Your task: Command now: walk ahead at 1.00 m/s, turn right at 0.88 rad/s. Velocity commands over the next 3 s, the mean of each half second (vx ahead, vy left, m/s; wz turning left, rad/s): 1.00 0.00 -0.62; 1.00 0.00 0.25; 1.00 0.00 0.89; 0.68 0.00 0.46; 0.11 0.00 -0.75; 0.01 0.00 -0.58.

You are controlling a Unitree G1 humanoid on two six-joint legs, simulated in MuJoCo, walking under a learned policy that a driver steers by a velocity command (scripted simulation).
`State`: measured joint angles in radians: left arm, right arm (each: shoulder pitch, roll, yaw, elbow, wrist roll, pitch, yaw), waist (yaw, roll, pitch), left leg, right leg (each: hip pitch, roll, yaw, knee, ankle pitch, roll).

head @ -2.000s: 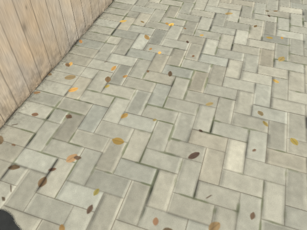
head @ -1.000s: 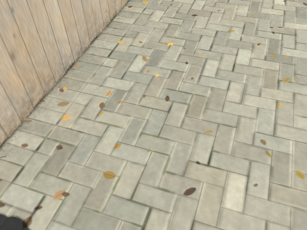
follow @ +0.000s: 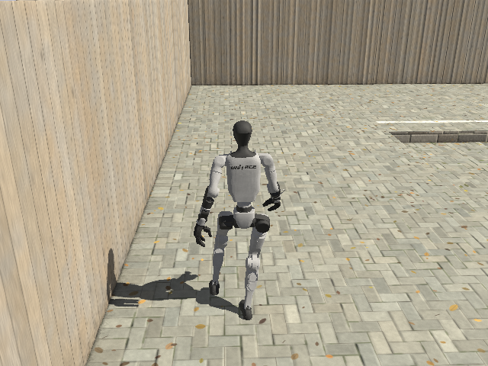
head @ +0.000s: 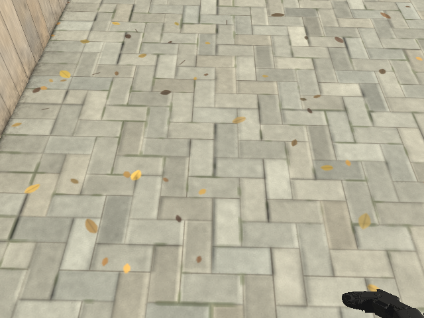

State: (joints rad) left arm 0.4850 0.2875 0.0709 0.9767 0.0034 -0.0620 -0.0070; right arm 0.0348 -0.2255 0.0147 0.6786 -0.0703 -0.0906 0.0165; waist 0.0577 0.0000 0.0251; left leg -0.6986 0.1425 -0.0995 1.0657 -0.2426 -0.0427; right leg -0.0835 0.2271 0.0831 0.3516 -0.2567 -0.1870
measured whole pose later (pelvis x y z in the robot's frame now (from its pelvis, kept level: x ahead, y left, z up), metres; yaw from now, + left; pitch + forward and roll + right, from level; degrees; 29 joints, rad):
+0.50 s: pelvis +0.48 +0.02 +0.00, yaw -18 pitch +3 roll +2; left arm -0.02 0.31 0.01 0.63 0.04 -0.05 -0.08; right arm 0.56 -0.31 -0.05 0.95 -0.02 -0.11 0.02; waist -0.09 -0.04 -0.01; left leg 0.08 -0.02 0.11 0.19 -0.29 0.00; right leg -0.74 -0.04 0.03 0.83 -0.07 -0.09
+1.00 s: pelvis +0.93 -0.14 -0.02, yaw -8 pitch +1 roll -1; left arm 0.48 0.27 0.03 0.93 0.01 -0.13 0.01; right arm 0.06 -0.29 -0.02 0.74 -0.01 -0.03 0.08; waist 0.05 0.02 0.04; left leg -0.77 0.04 0.13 0.73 0.11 0.13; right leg 0.26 0.08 -0.24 0.13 -0.40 -0.02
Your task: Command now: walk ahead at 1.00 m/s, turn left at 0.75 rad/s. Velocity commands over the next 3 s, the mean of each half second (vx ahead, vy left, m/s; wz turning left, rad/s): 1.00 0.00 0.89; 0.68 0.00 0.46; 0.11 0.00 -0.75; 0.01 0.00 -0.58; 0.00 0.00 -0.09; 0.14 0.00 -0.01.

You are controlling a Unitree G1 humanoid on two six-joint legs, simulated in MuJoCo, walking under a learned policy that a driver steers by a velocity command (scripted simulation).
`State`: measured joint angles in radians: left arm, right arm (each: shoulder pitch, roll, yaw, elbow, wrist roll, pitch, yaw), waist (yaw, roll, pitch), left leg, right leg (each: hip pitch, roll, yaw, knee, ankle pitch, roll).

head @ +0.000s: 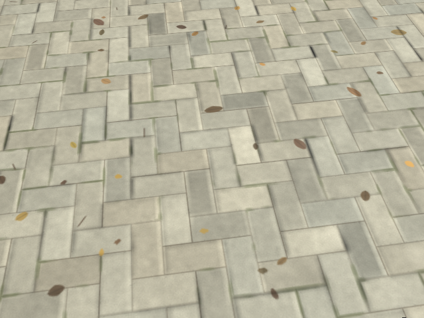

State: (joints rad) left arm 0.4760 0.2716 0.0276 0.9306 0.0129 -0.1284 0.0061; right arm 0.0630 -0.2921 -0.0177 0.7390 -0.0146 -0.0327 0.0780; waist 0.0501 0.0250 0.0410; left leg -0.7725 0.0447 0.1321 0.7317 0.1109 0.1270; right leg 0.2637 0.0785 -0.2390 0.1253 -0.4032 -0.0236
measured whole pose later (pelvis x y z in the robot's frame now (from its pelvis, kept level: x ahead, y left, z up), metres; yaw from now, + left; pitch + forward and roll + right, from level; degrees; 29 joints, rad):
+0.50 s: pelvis +0.50 +0.03 +0.00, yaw +28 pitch +3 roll +0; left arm -0.02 0.27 -0.04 0.56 0.03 -0.09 0.01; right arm 0.46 -0.37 -0.10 0.83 -0.01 -0.06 0.01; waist -0.12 0.01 0.02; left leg 0.04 -0.17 -0.30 0.61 -0.49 0.14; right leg -0.54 -0.03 0.06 0.53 -0.05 0.04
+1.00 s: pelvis +0.82 +0.22 +0.01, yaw +39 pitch +2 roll -1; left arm 0.37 0.29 0.03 0.84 -0.04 -0.07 0.01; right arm 0.00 -0.25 0.00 0.63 -0.03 -0.06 0.03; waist 0.07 0.01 0.06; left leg -0.49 -0.02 0.05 0.57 -0.12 0.08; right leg -0.30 -0.01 0.06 1.21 -0.57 0.06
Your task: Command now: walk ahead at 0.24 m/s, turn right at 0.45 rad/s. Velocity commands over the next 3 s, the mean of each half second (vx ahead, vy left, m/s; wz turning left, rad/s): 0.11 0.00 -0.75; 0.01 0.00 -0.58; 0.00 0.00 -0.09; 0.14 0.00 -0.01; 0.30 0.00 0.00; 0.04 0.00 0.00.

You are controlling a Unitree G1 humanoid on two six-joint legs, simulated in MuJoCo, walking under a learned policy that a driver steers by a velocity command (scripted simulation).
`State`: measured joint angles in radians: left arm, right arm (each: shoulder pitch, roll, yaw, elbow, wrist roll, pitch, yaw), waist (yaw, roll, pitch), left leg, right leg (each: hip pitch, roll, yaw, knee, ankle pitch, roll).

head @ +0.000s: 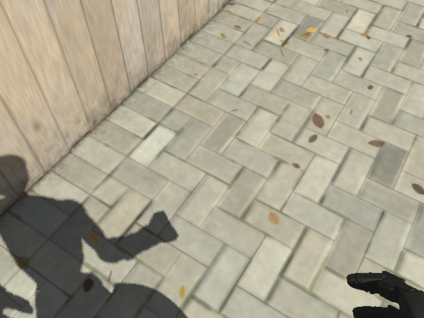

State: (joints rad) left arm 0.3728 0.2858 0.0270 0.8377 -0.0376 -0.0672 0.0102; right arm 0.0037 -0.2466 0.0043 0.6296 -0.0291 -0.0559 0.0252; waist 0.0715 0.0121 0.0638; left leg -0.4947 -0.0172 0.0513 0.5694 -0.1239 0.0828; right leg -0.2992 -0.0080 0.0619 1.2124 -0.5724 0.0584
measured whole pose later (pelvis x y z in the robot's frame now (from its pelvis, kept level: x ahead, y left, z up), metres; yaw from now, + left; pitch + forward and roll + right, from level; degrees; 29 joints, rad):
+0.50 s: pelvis +0.12 -0.07 +0.01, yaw -25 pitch +4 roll +2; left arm 0.23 0.32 0.09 0.62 -0.01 0.02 0.00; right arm 0.01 -0.30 -0.08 0.74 -0.01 0.00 -0.03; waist 0.03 0.02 0.06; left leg -0.54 -0.01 -0.04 1.13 -0.45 -0.04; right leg -0.42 0.04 0.04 0.54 -0.18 -0.06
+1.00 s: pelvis +0.17 -0.05 +0.02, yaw -42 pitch +1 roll -1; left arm 0.16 0.32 0.08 0.59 -0.01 0.05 0.02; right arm 0.17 -0.25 -0.06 0.76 -0.01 0.01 -0.02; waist -0.03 -0.04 0.03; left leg -0.29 0.00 -0.05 0.47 -0.21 0.01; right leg -0.44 0.08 0.14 1.02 -0.46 0.08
